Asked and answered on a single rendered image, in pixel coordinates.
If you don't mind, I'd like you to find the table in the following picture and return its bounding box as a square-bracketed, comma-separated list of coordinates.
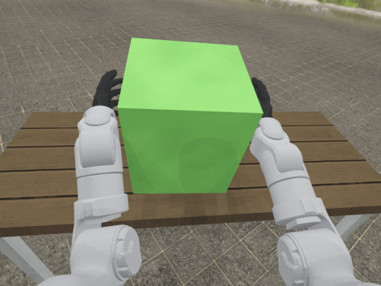
[0, 112, 381, 284]

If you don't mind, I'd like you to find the robot left forearm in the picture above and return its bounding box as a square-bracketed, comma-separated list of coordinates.
[70, 105, 129, 270]

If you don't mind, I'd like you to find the left robot hand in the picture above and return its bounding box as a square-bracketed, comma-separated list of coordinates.
[92, 69, 123, 116]

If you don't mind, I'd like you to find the right robot hand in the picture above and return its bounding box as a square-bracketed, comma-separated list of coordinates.
[251, 77, 273, 118]

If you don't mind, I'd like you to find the carton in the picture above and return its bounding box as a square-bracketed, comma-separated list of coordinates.
[117, 38, 263, 194]

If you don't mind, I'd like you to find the robot right upper arm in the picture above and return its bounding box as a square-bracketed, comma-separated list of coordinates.
[277, 228, 381, 286]

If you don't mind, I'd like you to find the robot right forearm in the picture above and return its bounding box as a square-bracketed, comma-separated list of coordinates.
[249, 117, 354, 273]

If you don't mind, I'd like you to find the robot left upper arm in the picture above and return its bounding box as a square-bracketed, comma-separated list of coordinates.
[37, 225, 142, 286]

